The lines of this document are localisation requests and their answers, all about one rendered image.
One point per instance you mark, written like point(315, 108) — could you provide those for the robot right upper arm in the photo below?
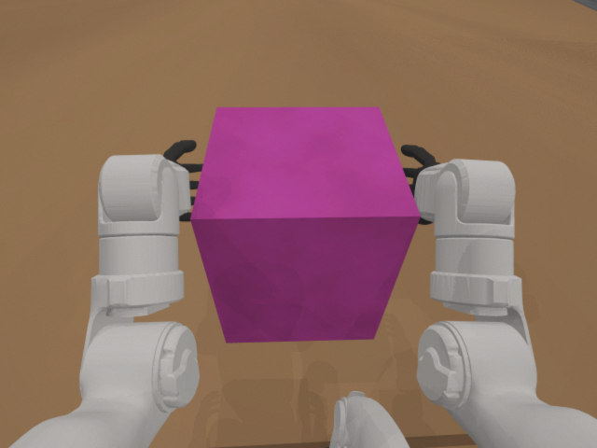
point(483, 374)

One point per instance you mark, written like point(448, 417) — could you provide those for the carton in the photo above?
point(303, 217)

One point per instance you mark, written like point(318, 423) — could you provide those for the robot right thigh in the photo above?
point(361, 422)

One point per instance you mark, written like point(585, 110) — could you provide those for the robot left forearm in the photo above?
point(140, 200)

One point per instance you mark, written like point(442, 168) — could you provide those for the robot left hand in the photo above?
point(173, 154)

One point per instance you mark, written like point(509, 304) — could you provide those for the robot right forearm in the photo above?
point(472, 205)

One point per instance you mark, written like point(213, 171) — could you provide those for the robot right hand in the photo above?
point(424, 158)

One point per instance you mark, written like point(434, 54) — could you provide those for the robot left upper arm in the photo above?
point(134, 375)

